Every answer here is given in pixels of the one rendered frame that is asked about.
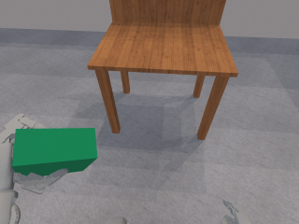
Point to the robot left forearm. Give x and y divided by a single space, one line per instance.
9 212

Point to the robot left hand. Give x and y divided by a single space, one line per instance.
32 182

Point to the sponge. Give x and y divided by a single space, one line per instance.
44 151

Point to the table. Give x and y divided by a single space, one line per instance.
179 37

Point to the robot right hand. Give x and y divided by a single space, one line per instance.
236 210

